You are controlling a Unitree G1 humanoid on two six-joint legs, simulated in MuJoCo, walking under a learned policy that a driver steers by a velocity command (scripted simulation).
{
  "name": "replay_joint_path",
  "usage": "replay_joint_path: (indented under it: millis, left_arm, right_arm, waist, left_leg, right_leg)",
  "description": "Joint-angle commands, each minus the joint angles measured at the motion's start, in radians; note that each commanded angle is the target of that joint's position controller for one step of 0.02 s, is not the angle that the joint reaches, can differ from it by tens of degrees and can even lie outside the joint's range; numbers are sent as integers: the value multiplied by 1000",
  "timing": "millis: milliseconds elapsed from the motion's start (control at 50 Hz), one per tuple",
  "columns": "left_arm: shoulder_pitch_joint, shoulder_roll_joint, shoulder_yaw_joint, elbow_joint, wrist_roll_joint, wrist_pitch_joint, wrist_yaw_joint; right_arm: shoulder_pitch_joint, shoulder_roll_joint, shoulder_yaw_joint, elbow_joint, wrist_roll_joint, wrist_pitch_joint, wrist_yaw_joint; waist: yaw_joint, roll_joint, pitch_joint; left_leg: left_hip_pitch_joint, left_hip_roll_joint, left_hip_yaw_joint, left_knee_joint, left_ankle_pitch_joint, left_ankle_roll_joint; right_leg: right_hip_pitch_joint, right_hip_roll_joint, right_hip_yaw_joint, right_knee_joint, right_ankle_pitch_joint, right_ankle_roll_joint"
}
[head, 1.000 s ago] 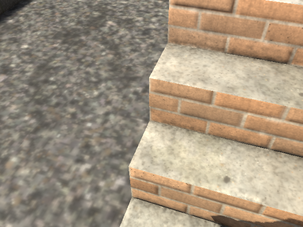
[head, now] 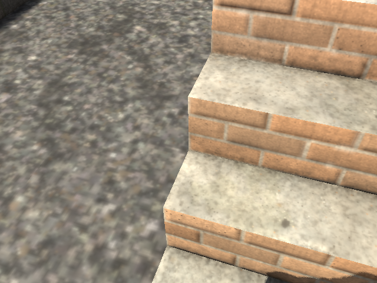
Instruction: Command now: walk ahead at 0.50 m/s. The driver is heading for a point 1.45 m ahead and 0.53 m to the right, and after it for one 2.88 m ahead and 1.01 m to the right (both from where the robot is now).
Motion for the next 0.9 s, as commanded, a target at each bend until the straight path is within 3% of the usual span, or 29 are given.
replay_joint_path:
  millis: [20, 320, 520, 900]
  left_arm:
    - [-48, 116, 22, -52, 0, -12, 3]
    - [-24, 125, 26, -35, 1, -14, 1]
    - [-12, 121, 34, -14, 1, 10, -2]
    - [75, 70, 28, 36, 1, 38, 5]
  right_arm:
    - [-32, -127, -23, -47, 0, -11, -3]
    - [-4, -137, -27, -31, 2, -11, -2]
    - [25, -126, -30, 24, 8, 9, -16]
    - [91, -99, -31, 96, 13, 25, -30]
  waist:
    - [0, -12, -28]
    - [2, -13, -19]
    - [11, -23, -3]
    - [14, -24, 46]
  left_leg:
    - [-8, 225, -91, 61, 454, -79]
    - [-20, 223, -81, 80, 463, -77]
    - [-72, 207, -74, 133, 395, -61]
    - [-137, 197, -89, 144, 291, -43]
  right_leg:
    - [16, -91, 69, 5, 206, -32]
    - [29, -95, 68, 16, 242, -37]
    - [35, -91, 63, 65, 230, -38]
    - [13, -88, 71, 75, 148, -34]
